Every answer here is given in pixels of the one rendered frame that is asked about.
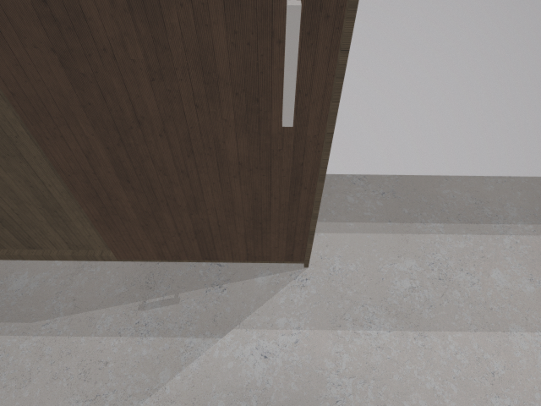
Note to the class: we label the wardrobe door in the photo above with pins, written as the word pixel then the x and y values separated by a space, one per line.
pixel 164 118
pixel 37 209

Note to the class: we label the handle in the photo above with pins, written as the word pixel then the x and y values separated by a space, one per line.
pixel 291 60

